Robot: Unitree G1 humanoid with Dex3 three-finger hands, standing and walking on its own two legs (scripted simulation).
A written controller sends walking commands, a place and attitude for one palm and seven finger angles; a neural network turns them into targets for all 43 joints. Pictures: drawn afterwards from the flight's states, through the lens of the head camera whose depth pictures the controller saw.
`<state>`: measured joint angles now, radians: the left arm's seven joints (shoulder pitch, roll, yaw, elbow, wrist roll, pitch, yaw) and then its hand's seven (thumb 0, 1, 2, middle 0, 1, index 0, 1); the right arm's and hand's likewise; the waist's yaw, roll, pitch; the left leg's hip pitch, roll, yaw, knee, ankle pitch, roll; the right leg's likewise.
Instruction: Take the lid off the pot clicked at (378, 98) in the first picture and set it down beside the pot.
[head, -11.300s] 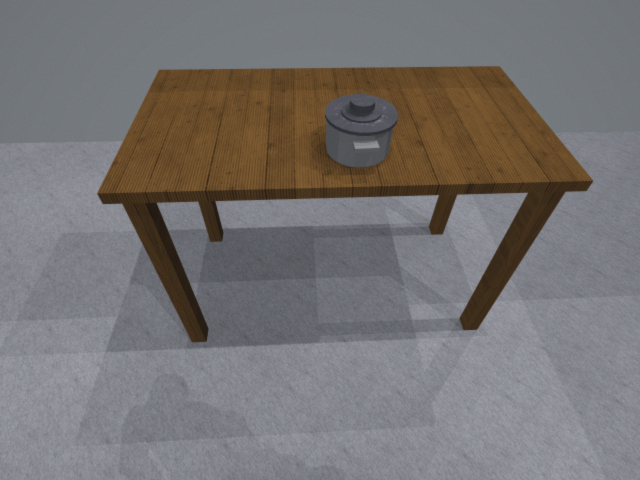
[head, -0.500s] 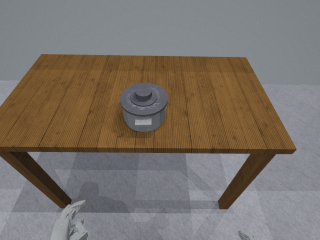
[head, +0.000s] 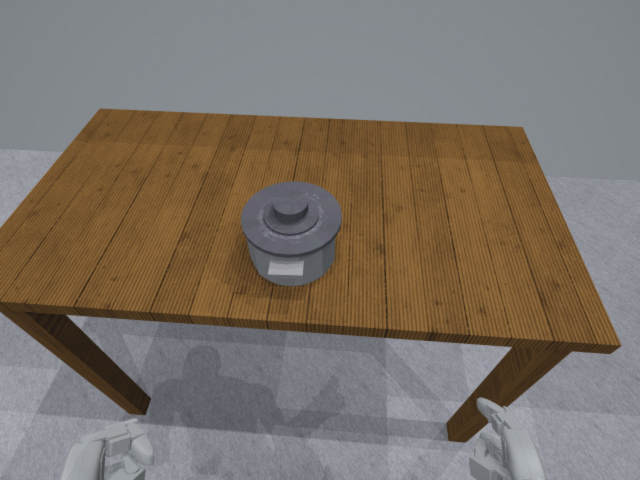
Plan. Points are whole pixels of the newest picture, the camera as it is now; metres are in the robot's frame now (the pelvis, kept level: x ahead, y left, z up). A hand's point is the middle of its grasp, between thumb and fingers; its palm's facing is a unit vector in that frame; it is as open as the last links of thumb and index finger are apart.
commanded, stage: raise the hand higher, near the body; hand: left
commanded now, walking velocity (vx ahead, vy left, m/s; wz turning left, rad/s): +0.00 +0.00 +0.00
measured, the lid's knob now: (290, 205) +0.49 +0.11 +0.05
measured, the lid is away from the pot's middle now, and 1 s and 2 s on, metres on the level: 0.00 0.00 0.00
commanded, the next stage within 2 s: reach forward and open the fingers in 0.80 s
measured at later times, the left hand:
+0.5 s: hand (122, 435) +0.15 +0.23 +0.03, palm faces +0.23 -0.89 -0.39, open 3.1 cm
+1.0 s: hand (93, 402) +0.16 +0.25 +0.09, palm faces +0.15 -0.67 -0.73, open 3.1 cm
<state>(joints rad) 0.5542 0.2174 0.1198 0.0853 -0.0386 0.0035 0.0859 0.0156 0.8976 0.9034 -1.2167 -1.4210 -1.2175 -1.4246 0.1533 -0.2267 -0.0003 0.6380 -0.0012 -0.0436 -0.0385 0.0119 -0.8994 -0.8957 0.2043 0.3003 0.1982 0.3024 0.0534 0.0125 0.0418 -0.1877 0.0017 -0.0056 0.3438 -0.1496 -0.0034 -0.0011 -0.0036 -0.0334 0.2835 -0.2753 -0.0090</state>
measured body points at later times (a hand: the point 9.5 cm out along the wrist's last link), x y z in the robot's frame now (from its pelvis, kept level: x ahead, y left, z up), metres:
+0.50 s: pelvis +0.01 +0.01 +0.00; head +0.02 -0.01 +0.45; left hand +0.13 +0.28 +0.05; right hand +0.20 -0.22 -0.09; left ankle +0.02 +0.13 -0.75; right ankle -0.08 -0.11 -0.75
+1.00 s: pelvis -0.02 +0.01 +0.00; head -0.02 +0.00 +0.44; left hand +0.15 +0.28 +0.13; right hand +0.16 -0.21 -0.09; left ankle +0.02 +0.13 -0.75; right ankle -0.08 -0.11 -0.75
